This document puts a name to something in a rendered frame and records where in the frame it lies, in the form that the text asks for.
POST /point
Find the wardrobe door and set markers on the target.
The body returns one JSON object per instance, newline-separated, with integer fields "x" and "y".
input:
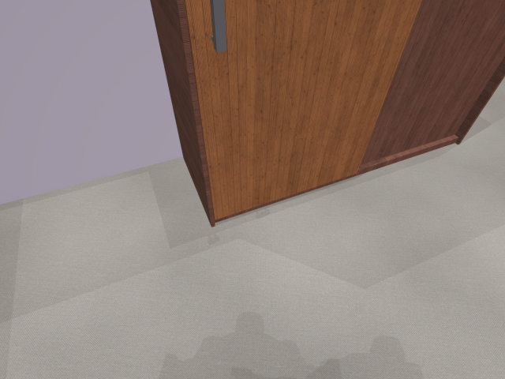
{"x": 292, "y": 102}
{"x": 452, "y": 51}

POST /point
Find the handle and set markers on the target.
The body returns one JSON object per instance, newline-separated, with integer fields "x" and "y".
{"x": 218, "y": 25}

